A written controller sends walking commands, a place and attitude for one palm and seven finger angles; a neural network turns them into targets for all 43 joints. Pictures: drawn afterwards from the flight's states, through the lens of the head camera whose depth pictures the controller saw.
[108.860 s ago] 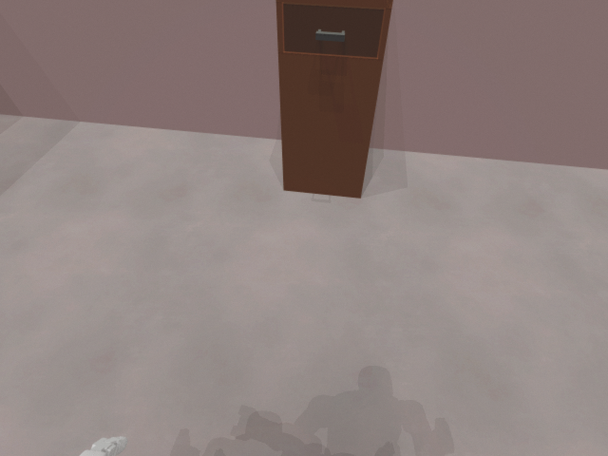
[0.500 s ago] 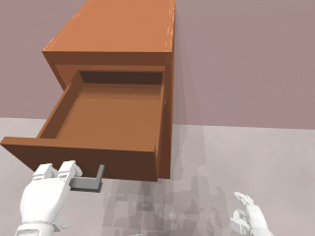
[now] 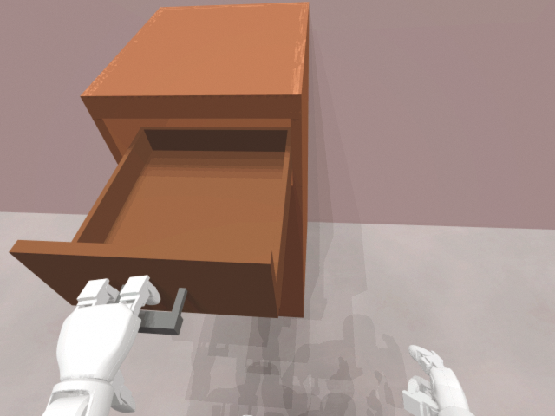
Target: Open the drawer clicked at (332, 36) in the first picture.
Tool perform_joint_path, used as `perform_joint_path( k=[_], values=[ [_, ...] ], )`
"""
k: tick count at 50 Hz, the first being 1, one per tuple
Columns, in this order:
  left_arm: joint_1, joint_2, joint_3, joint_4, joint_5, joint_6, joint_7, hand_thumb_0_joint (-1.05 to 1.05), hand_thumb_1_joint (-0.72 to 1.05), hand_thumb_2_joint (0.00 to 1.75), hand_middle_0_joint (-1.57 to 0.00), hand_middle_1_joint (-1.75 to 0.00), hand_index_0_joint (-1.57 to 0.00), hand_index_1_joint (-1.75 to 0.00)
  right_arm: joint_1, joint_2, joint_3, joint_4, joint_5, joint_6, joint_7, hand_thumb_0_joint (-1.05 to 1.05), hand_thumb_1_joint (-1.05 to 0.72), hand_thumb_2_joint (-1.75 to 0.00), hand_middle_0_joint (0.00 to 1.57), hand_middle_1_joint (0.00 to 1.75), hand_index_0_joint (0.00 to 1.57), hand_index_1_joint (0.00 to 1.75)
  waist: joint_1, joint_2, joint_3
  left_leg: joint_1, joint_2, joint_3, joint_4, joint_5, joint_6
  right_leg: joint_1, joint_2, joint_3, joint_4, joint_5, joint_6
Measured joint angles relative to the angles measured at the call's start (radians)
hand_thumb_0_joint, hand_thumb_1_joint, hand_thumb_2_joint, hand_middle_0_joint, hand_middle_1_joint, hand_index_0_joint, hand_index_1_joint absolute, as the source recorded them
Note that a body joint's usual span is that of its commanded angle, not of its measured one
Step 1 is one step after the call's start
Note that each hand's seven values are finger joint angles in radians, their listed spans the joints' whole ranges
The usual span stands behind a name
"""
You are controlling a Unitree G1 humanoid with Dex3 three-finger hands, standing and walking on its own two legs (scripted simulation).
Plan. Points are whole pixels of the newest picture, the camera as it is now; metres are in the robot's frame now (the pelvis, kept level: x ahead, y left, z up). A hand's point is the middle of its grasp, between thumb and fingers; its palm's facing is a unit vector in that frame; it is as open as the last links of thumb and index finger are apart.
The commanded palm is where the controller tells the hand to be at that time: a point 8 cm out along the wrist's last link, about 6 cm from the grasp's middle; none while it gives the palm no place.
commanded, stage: lift the hand off the handle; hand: left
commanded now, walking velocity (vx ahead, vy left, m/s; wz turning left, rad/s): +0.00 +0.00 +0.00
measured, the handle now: (148, 307) +0.25 +0.21 +0.05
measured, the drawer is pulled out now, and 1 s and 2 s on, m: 0.30 0.30 0.30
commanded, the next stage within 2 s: draw the hand back to the body in 1.20 s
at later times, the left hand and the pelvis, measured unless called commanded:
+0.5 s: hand (92, 319) +0.20 +0.25 +0.10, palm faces +0.08 -0.08 -0.99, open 13.3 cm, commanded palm +0.18 +0.25 +0.16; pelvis +0.01 +0.00 +0.02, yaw +1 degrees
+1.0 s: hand (63, 288) +0.21 +0.25 +0.17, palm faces +0.11 -0.11 -0.99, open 13.8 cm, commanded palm +0.18 +0.25 +0.23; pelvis +0.01 +0.02 +0.04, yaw +1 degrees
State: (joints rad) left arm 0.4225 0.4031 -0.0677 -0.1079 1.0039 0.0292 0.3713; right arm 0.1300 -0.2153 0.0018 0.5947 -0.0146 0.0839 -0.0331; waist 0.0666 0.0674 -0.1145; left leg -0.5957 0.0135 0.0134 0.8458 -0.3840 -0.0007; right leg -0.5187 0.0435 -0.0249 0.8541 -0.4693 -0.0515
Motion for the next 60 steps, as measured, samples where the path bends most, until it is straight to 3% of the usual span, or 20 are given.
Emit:
perform_joint_path(
  k=[16,22,31,38,48,60],
  values=[
    [-0.018,0.079,0.046,-0.054,-0.073,-0.029,-0.127,0.0,-0.49,0.3,-0.32,-1.2,-0.42,-1.23,-0.018,-0.028,0.002,0.009,0.012,-0.029,-0.033,0.01,-0.91,-0.9,0.2,0.3,0.2,0.3,0.013,0.007,0.039,0.124,-0.002,-0.009,-0.112,0.047,-0.004,0.127,0.001,-0.006,-0.116,0.047,-0.002],
    [0.006,0.082,0.075,-0.144,-0.09,-0.041,-0.138,0.0,-0.49,0.3,-0.32,-1.2,-0.41,-1.23,-0.016,-0.032,-0.005,-0.001,0.012,-0.039,-0.022,0.01,-0.91,-0.9,0.2,0.3,0.2,0.3,0.022,0.019,0.042,0.159,-0.005,-0.012,-0.144,0.057,-0.001,0.168,-0.001,-0.007,-0.159,0.062,0.002],
    [-0.003,0.103,0.058,-0.2,-0.111,-0.003,-0.221,0.0,-0.49,0.3,-0.32,-1.21,-0.41,-1.24,-0.027,-0.025,0.015,-0.004,0.02,-0.021,-0.015,0.01,-0.91,-0.9,0.2,0.3,0.2,0.3,0.039,0.028,0.053,0.223,-0.014,-0.007,-0.205,0.079,0.008,0.232,-0.01,-0.001,-0.221,0.086,0.012],
    [0.02,0.116,0.099,-0.322,-0.144,0.004,-0.256,0.0,-0.49,0.3,-0.32,-1.21,-0.38,-1.23,-0.023,-0.023,0.024,-0.022,0.026,-0.017,-0.003,0.01,-0.91,-0.9,0.2,0.3,0.2,0.3,0.046,0.037,0.055,0.268,-0.018,-0.006,-0.241,0.09,0.014,0.284,-0.013,0.001,-0.273,0.106,0.02],
    [-0.038,0.12,0.078,-0.377,-0.163,0.105,-0.353,0.0,-0.49,0.3,-0.32,-1.2,-0.32,-1.2,-0.037,-0.035,0.042,-0.037,0.043,0.012,0.021,0.01,-0.91,-0.9,0.2,0.3,0.2,0.3,0.047,0.049,0.069,0.322,-0.031,-0.003,-0.3,0.121,0.024,0.336,-0.026,0.003,-0.326,0.133,0.03],
    [-0.103,0.149,0.097,-0.434,-0.2,0.109,-0.409,0.0,-0.49,0.3,-0.32,-1.2,-0.32,-1.2,-0.043,-0.033,0.057,-0.039,0.053,0.004,0.041,0.01,-0.91,-0.9,0.2,0.3,0.2,0.3,0.041,0.058,0.078,0.356,-0.029,-0.004,-0.339,0.144,0.021,0.369,-0.024,0.003,-0.365,0.156,0.028]
  ],
)
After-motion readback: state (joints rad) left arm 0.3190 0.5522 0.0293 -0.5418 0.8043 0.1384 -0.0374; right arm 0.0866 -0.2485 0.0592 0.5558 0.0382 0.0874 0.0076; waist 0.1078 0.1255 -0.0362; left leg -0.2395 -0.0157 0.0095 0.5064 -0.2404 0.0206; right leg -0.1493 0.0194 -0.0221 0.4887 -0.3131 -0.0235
